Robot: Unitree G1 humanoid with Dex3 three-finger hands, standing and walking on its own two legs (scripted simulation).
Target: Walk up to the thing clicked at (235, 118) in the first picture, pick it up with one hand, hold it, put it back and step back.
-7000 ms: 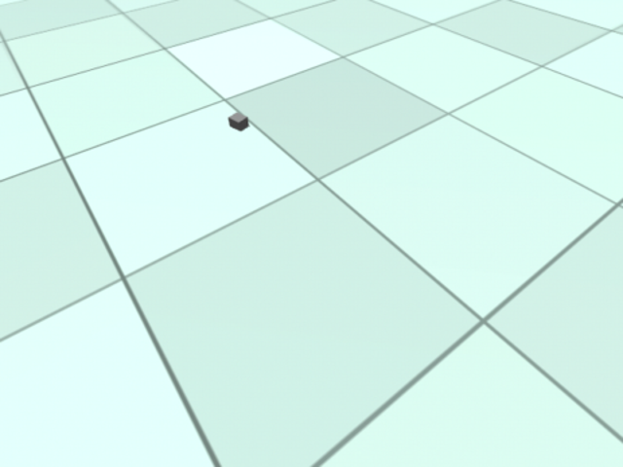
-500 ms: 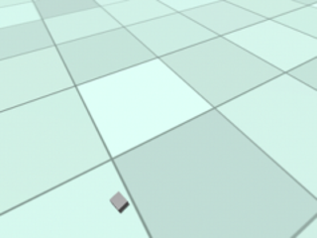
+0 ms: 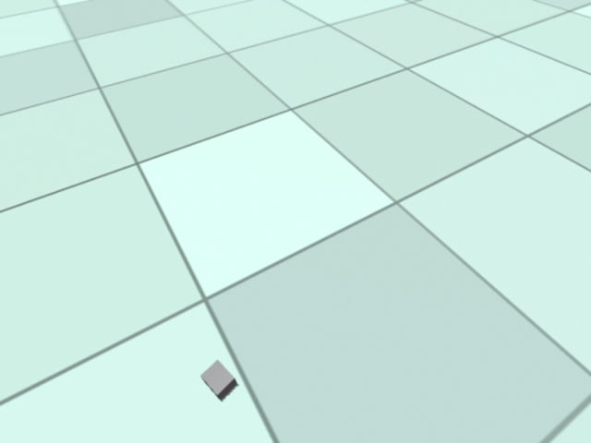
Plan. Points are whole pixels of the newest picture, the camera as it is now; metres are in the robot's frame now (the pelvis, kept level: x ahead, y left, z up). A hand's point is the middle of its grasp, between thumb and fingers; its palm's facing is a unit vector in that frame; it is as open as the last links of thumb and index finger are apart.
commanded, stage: stand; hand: left
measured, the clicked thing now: (219, 379) +0.45 +0.29 -0.75
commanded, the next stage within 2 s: walk up in 1.66 s
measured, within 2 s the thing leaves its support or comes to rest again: neither
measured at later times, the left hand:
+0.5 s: hand out of the picture +0.08 +0.26 -0.15, palm faces -0.03 -0.94 -0.34, open 7.4 cm
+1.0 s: hand out of the picture +0.08 +0.26 -0.16, palm faces -0.03 -0.94 -0.34, open 7.4 cm
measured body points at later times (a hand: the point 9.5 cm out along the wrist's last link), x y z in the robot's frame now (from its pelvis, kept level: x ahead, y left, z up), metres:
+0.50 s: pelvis +0.00 +0.00 +0.00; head +0.01 +0.00 +0.45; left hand +0.08 +0.30 -0.13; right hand +0.08 -0.30 -0.13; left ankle +0.01 +0.14 -0.75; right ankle -0.01 -0.12 -0.75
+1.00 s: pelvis +0.01 +0.00 +0.00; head +0.01 +0.00 +0.45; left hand +0.08 +0.30 -0.13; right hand +0.07 -0.30 -0.13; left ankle +0.01 +0.14 -0.75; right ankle -0.01 -0.12 -0.75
